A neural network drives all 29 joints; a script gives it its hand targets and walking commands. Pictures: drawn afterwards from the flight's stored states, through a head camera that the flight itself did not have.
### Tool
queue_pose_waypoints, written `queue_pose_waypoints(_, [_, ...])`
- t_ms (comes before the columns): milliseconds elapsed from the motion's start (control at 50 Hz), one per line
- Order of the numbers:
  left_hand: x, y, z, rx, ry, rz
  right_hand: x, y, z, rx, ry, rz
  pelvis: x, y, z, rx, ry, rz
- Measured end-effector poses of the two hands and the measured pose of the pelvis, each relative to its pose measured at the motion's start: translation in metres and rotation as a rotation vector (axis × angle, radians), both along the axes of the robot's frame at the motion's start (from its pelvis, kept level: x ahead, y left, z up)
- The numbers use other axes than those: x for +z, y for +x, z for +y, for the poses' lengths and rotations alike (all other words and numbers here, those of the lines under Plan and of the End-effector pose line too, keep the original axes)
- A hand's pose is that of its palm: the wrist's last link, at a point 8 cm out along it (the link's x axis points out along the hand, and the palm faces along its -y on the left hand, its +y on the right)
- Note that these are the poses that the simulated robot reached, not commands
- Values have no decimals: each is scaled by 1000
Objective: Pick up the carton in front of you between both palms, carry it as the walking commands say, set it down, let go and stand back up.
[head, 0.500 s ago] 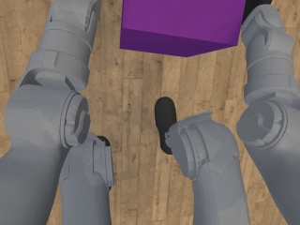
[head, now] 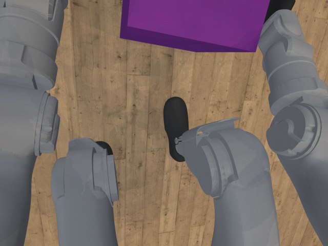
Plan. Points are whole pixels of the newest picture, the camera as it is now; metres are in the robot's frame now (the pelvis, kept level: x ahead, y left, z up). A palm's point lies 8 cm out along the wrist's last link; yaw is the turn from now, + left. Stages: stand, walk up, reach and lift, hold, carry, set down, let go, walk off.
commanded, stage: set down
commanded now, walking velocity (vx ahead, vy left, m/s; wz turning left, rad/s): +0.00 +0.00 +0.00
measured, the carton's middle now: out of the picture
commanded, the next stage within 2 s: let go in 1.16 s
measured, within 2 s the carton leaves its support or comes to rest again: neither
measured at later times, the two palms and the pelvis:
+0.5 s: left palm out of the picture +0.62 +0.07 -0.06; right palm out of the picture +0.49 -0.28 -0.07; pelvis -0.01 -0.01 +0.05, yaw +1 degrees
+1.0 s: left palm out of the picture +0.63 +0.08 +0.08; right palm out of the picture +0.49 -0.29 +0.08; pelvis +0.02 -0.01 +0.18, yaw +2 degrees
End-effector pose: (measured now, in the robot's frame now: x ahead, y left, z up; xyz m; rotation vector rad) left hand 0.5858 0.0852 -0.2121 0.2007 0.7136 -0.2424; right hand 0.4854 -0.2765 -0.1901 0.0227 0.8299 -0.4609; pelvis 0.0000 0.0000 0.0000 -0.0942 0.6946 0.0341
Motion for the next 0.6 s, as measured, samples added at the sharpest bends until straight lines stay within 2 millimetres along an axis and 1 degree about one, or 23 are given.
queue_pose_waypoints(40, [3, 5, 6, 4, 7, -13, -2, 3, -1, 5, -1, -8, -1, 0, -3, 5, 1, 6])
queue_pose_waypoints(80, [10, 10, 7, 5, 5, -32, 0, 8, -1, 11, -4, -28, -1, -1, -6, 9, 4, 10])
queue_pose_waypoints(140, [23, 18, 1, 5, -1, -63, 8, 15, -2, 9, -6, -65, -2, -3, -10, 9, 7, 10])
queue_pose_waypoints(200, [39, 23, -6, 7, -2, -93, 20, 18, -3, 2, -5, -104, 0, -5, -12, 3, 11, 5])
queue_pose_waypoints(300, [77, 29, -15, 7, 24, -129, 51, 18, 0, -13, 9, -172, 12, -9, -11, -15, 24, -1])
queue_pose_waypoints(460, [141, 34, -13, 37, 43, -72, 106, 9, -5, -36, 19, -185, 46, -10, -8, -32, 52, 30])
queue_pose_waypoints(520, [161, 36, -12, 42, 34, -63, 126, 9, -6, -33, 16, -189, 59, -7, -8, -35, 59, 53])
queue_pose_waypoints(600, [182, 39, -8, 41, 27, -65, 150, 12, -5, -25, 10, -193, 75, -3, -9, -37, 65, 83])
